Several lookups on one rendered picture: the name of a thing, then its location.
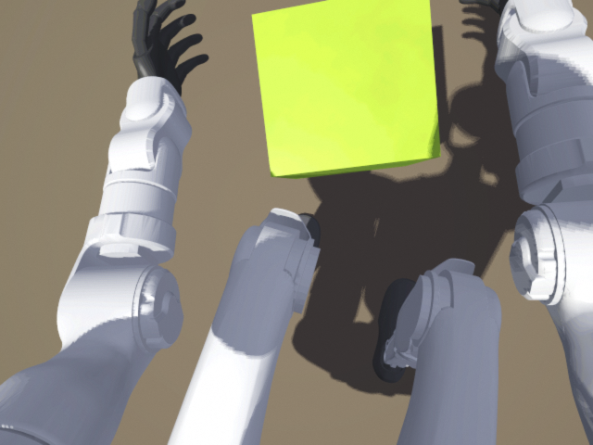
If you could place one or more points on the carton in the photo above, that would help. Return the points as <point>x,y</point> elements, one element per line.
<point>347,86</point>

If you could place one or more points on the robot right forearm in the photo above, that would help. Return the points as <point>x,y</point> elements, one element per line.
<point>546,61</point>

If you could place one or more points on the left robot shin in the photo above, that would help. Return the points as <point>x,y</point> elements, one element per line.
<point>251,235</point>

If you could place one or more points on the robot left thigh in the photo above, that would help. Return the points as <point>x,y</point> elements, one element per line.
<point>226,401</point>

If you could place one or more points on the robot right upper arm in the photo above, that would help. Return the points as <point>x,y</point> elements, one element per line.
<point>551,261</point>

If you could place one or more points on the robot left hand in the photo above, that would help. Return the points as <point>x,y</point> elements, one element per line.
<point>151,55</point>

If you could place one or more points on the robot left forearm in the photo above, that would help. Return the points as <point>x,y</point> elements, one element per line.
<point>145,164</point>

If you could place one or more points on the robot left upper arm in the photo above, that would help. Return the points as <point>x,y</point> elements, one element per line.
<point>112,322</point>

